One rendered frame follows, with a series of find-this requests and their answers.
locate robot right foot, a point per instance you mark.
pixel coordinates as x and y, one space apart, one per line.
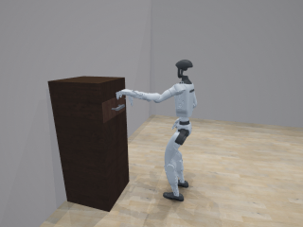
184 184

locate handle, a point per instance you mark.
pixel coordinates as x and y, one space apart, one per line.
119 107

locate robot left forearm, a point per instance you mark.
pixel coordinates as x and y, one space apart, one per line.
144 96

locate right robot upper arm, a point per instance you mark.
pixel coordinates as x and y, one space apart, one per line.
194 100

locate left robot hand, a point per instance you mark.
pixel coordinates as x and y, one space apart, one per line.
125 92

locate right robot hand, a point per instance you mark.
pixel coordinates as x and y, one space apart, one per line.
175 125

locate cabinet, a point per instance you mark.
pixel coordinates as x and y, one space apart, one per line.
94 154

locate robot right shin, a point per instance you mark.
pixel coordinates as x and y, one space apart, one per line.
180 168

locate left robot upper arm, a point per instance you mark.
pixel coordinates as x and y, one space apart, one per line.
175 90

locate drawer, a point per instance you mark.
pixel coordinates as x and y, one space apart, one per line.
110 104

